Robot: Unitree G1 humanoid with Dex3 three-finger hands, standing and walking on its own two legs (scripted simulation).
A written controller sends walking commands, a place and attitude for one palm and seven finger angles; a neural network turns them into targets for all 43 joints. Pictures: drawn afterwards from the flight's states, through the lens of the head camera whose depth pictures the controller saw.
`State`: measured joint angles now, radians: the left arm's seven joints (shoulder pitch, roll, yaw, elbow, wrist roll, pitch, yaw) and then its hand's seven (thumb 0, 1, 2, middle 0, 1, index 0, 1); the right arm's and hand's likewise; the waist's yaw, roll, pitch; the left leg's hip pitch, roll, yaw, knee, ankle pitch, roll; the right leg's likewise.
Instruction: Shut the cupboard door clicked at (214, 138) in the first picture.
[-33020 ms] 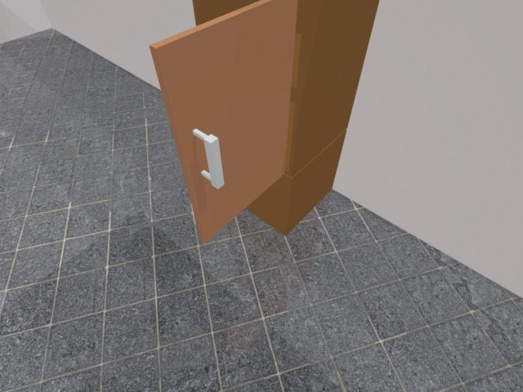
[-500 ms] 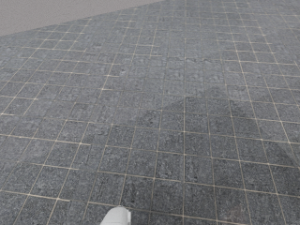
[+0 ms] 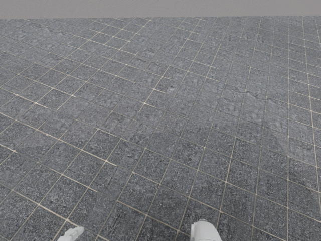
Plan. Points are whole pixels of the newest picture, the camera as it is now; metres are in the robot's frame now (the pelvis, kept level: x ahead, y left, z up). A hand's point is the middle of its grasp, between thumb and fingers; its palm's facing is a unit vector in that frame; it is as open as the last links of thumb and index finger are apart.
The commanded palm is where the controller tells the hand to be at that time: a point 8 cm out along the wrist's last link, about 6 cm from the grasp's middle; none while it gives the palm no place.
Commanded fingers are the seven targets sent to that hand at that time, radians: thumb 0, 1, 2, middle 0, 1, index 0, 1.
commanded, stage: turn to face it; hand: left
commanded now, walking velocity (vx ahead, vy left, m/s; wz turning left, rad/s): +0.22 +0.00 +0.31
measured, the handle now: out of the picture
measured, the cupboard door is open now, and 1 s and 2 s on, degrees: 59 59 59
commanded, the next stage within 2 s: none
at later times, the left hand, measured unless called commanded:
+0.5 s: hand (121, 208) +0.23 +0.13 -0.17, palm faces -0.06 -0.97 -0.24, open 7.2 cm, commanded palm none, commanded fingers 0.00 0.90 0.90 -0.20 -0.30 -0.20 -0.30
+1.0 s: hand (116, 170) +0.35 +0.16 -0.17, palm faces -0.34 -0.91 -0.22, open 7.4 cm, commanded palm none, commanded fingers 0.00 0.90 0.90 -0.20 -0.30 -0.20 -0.30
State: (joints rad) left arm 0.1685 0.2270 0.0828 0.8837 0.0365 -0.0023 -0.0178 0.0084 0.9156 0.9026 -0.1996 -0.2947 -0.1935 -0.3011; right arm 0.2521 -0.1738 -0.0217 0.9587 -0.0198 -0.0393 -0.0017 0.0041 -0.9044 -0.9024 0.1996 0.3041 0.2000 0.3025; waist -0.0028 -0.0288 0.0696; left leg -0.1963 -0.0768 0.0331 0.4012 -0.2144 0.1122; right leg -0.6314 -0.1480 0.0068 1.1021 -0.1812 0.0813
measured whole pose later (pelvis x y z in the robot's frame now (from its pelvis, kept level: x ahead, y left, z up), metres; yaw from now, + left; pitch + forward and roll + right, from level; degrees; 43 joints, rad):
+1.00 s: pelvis +0.19 -0.01 +0.00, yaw -25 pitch +0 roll -2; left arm 0.22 0.28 0.11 0.88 0.03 0.08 -0.04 0.01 0.91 0.90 -0.20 -0.29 -0.19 -0.30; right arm 0.17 -0.19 -0.03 0.89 -0.03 0.01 -0.03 0.00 -0.90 -0.90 0.20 0.30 0.20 0.30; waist 0.03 -0.02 0.06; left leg -0.19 0.11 0.15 0.49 -0.29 -0.01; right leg -0.46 -0.03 -0.03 0.96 -0.41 0.06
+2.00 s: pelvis +0.19 -0.03 -0.01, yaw -60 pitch +0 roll +0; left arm 0.18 0.21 0.06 0.87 0.03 0.04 -0.02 0.01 0.91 0.90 -0.20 -0.30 -0.20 -0.30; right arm 0.22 -0.27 -0.06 0.93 -0.02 0.07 -0.02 0.01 -0.90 -0.90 0.20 0.30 0.20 0.30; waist -0.01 0.06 0.07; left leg -0.46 0.12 0.09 1.03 -0.49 -0.07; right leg -0.28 -0.01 -0.03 0.59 -0.32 -0.01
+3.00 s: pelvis +0.20 -0.04 +0.00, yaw -94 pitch +1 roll +1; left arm 0.21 0.21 0.05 0.90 0.03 0.04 -0.01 0.01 0.91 0.90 -0.21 -0.30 -0.20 -0.30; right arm 0.17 -0.25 -0.05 0.90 -0.02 0.05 -0.02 0.01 -0.91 -0.90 0.20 0.30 0.20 0.30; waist 0.00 -0.01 0.06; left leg -0.46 0.06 0.03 0.88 -0.40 -0.09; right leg -0.25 0.03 0.07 0.49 -0.26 -0.02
